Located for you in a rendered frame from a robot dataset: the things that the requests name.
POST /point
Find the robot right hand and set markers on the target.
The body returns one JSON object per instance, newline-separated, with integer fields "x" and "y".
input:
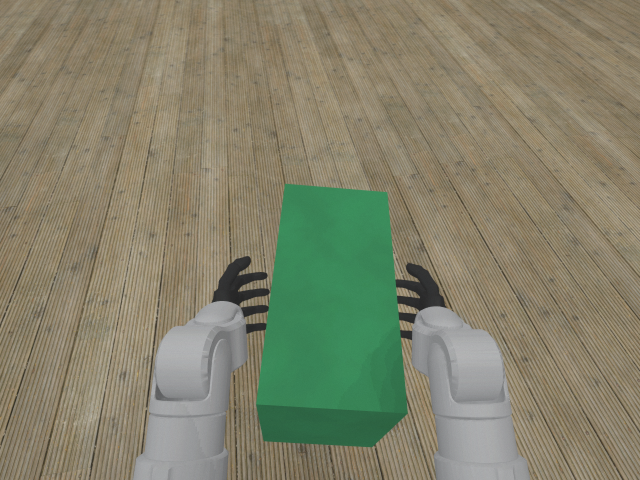
{"x": 427, "y": 289}

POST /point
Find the right robot forearm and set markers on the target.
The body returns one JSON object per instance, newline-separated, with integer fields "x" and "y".
{"x": 470, "y": 399}

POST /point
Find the carton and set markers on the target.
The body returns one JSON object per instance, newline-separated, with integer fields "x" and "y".
{"x": 332, "y": 367}

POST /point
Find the left robot forearm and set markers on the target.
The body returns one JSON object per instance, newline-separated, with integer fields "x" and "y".
{"x": 190, "y": 394}

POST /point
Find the robot left hand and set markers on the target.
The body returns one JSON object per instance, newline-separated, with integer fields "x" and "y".
{"x": 230, "y": 283}

